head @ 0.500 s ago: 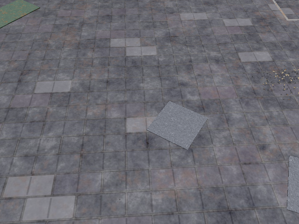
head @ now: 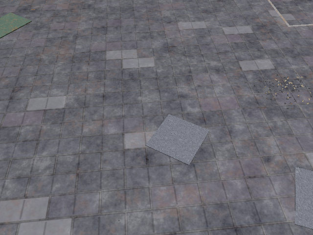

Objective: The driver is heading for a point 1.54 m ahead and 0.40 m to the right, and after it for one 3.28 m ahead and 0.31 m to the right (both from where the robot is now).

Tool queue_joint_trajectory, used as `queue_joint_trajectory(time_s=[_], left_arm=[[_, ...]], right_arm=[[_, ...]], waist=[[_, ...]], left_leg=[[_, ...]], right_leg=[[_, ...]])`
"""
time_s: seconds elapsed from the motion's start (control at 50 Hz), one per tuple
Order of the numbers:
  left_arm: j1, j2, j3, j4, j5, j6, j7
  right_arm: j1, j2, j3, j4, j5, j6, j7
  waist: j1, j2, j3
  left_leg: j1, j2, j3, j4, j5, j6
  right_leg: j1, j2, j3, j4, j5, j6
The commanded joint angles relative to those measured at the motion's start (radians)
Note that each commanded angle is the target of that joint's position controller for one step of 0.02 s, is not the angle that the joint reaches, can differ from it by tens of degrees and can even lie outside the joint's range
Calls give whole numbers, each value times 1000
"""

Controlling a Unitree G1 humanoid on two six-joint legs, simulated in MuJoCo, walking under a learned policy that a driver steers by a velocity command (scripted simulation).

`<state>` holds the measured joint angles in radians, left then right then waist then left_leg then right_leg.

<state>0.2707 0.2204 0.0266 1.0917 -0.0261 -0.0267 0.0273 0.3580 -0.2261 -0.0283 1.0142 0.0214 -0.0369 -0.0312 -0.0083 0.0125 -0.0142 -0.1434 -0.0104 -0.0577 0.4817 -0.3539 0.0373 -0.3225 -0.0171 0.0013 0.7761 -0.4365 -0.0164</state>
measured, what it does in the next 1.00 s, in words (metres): walks ahead: left foot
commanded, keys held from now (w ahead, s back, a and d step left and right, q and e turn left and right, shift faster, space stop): w+shift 0.70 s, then w+e+shift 0.30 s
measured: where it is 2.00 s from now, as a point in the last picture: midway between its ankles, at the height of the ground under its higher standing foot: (217, 89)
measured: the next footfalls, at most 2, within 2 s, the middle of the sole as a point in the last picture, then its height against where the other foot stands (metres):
left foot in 0.60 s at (145, 234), level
right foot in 1.10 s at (191, 150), level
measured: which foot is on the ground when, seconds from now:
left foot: down 0.00-0.12, up 0.14-0.58, down 0.60-1.00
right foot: down 0.00-0.62, up 0.64-1.00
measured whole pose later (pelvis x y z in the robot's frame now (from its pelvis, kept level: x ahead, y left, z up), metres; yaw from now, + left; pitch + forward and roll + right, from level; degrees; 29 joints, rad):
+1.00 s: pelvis +0.68 -0.02 -0.02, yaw -9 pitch +0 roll +4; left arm 0.10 0.25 0.03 0.75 -0.03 -0.08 -0.04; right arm 0.41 -0.23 -0.03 0.96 -0.01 -0.14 0.00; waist -0.07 -0.02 0.01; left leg 0.22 -0.08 0.20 0.16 -0.38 0.01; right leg -0.83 -0.11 -0.01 0.76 0.21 -0.09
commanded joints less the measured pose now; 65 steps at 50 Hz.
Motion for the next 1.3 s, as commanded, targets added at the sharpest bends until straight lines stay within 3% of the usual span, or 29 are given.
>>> queue_joint_trajectory(time_s=[0.02, 0.06, 0.12, 0.14, 0.16, 0.18, 0.22, 0.26, 0.5, 0.56, 0.6, 0.62, 0.64, 0.66, 0.68, 0.7, 0.72, 0.76, 0.84, 1.0, 1.04, 1.08, 1.1, 1.12, 1.14, 1.16, 1.2, 1.24, 1.3], left_arm=[[-140, 76, 10, -132, -14, -78, -26], [-45, 76, 15, -104, -12, -97, -32], [300, 94, 48, 25, -5, -94, -26], [451, 168, 60, 31, 3, -93, -19], [411, 187, 46, -4, 22, -114, -39], [280, 171, 35, -28, 24, -124, -48], [152, 118, 9, -77, 29, -122, -65], [136, 77, -7, -89, 32, -105, -63], [331, 123, -6, -87, 9, -80, -3], [331, 180, 13, -86, 45, -59, -3], [251, 211, 22, -110, 64, -34, 1], [293, 84, -6, -159, 72, -49, -9], [384, -26, -37, -154, 14, -99, -28], [225, 116, 2, -194, -37, -129, -32], [95, 136, 6, -242, -61, -140, -31], [39, 108, 1, -261, -43, -144, -28], [52, 92, 8, -255, -32, -128, -27], [126, 44, 5, -237, -31, -77, -32], [-6, 61, 6, -302, -11, -36, -18], [-291, 72, 6, -438, -9, -77, -92], [-243, 135, 35, -458, -20, -73, -108], [96, 237, 85, -398, -24, -44, -103], [320, 303, 120, -343, -23, -25, -84], [296, 375, 134, -339, -14, -6, -69], [246, 302, 103, -383, 25, -33, -70], [268, 206, 91, -389, 35, -52, -66], [165, 160, 73, -395, 30, -84, -83], [51, 170, 72, -431, 24, -83, -70], [60, 153, 64, -430, -5, -76, -42]], right_arm=[[-50, -158, -34, -83, 7, -45, 5], [-103, -186, -40, -103, 29, -44, 9], [-156, -143, -24, -146, 1, -43, 13], [-199, -33, 6, -183, -19, -55, 26], [-148, 16, 12, -225, 29, -83, 31], [-192, -24, 14, -250, 58, -101, 37], [-218, -66, 11, -258, 18, -108, 46], [-203, -88, -2, -250, -3, -89, 56], [-579, -44, 8, -406, 23, -96, 112], [-491, -118, -23, -422, 28, -86, 103], [-47, -218, -74, -301, 41, -60, 74], [136, -297, -89, -242, 10, -51, 57], [167, -291, -89, -218, 1, -68, 72], [124, -181, -66, -191, -6, -70, 66], [70, -138, -54, -185, -20, -77, 66], [-9, -122, -48, -181, -30, -88, 73], [-77, -80, -38, -181, -45, -98, 78], [-139, -38, -26, -164, -39, -102, 80], [-131, -91, -35, -135, -30, -115, 64], [29, -189, -34, -122, -33, -101, 18], [29, -251, -49, -145, -50, -65, -3], [-60, -297, -64, -188, -57, -31, -13], [-113, -284, -63, -211, -46, -35, -9], [-49, -79, -11, -261, -56, -82, 17], [18, -60, 14, -333, 3, -142, 44], [-141, -156, -1, -356, 20, -172, 52], [-213, -135, -1, -384, -1, -169, 41], [-163, -142, -13, -375, -28, -139, 40], [-239, -137, -16, -415, -44, -112, 26]], waist=[[2, 139, 189], [53, 142, 125], [196, -28, 41], [241, -295, -16], [157, -343, -24], [110, -205, 89], [59, -65, 102], [33, -96, 120], [77, -90, 212], [-24, -209, 72], [-254, -241, -160], [-217, 12, -339], [-139, 298, -528], [-165, 234, -339], [-144, 138, -172], [-86, -25, -89], [-22, -47, -40], [51, 28, 20], [50, 32, 163], [-37, -16, 177], [20, 63, 85], [209, 145, -91], [309, 98, -164], [167, -376, -134], [87, -380, -351], [157, -182, -264], [43, 118, -74], [-37, 97, 10], [-31, 64, 88]], left_leg=[[-42, 341, -433, -374, -324, 178], [-149, 226, -230, -334, -203, 117], [-428, 85, -60, 53, -84, 86], [-587, 16, 42, 516, -65, 36], [-792, -59, -61, 746, -109, 56], [-956, 44, -99, 871, -25, 85], [-930, 131, -66, 852, 142, 90], [-812, 164, -31, 733, 234, 50], [-594, 53, 129, 84, 477, 24], [-389, -48, 186, 102, 305, 76], [159, -25, 129, 124, 257, 138], [583, 212, -258, 142, -97, 206], [756, 393, -831, -124, -544, 341], [643, 337, -812, -240, -508, 265], [470, 314, -611, -235, -307, 232], [271, 277, -483, -255, -129, 216], [123, 242, -360, -266, -51, 199], [-54, 226, -224, -324, -21, 188], [-195, 192, 26, -413, 185, 138], [148, 197, 278, -374, 715, 26], [299, 222, 297, -183, 1261, 1], [243, 254, 280, 241, 1535, 17], [40, 199, 276, 575, 1343, 6], [-394, -44, 215, 1049, 2, -48], [-676, -105, -77, 1234, -178, -20], [-705, -34, -131, 1138, -72, 50], [-631, 34, -118, 926, 9, 59], [-508, 68, -122, 808, 32, 10], [-461, 86, -61, 566, 88, -60]], right_leg=[[-301, -96, 47, 103, -11, -48], [-3, -47, -39, -155, 53, -49], [494, 31, -86, -281, 179, -7], [581, -212, 305, -422, -65, -75], [583, -380, 805, -602, -317, -222], [511, -435, 825, -641, -470, -253], [415, -336, 548, -602, -234, -196], [298, -237, 357, -638, -79, -148], [411, -214, -7, -754, 576, -139], [547, -256, -20, -502, 1311, -121], [335, -237, -43, 4, 1430, -83], [-63, -111, -4, 401, 787, -71], [-313, 65, 161, 661, 9, -55], [-429, 4, 194, 719, 26, -99], [-459, -34, 157, 723, 63, -110], [-411, -76, 145, 655, 113, -111], [-352, -118, 150, 597, 162, -107], [-284, -163, 155, 553, 170, -85], [-395, -171, 137, 407, 343, -39], [-358, -42, -86, -112, 690, -97], [-275, 56, -178, -100, 532, -120], [79, 99, -164, -29, 363, -174], [397, 88, -66, -98, 340, -200], [634, -77, 300, -147, 322, -332], [831, -252, 918, -428, -207, -517], [765, -225, 916, -533, -251, -410], [441, -167, 752, -542, -57, -343], [202, -74, 600, -560, 108, -336], [24, -12, 453, -583, 259, -323]])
